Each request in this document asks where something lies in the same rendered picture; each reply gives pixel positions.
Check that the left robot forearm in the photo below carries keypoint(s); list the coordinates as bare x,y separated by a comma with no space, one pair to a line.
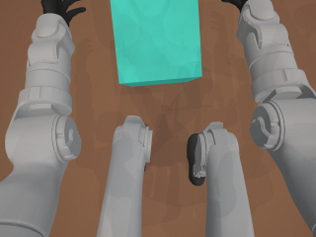
48,72

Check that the right robot forearm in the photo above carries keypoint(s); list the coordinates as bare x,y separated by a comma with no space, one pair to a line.
269,56

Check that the robot left hand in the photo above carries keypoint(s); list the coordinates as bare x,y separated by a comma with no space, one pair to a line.
60,7

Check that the right robot upper arm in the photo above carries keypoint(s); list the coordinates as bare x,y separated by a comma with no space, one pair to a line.
287,130

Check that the robot right hand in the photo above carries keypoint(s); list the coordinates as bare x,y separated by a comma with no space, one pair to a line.
238,3

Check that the left robot upper arm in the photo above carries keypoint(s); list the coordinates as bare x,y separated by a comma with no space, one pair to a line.
40,149

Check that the robot left shin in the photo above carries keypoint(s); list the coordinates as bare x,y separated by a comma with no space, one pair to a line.
119,129

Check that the robot right foot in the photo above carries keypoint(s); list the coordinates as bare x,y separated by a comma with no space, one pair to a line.
191,149

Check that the carton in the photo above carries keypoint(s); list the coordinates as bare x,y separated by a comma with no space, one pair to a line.
157,41

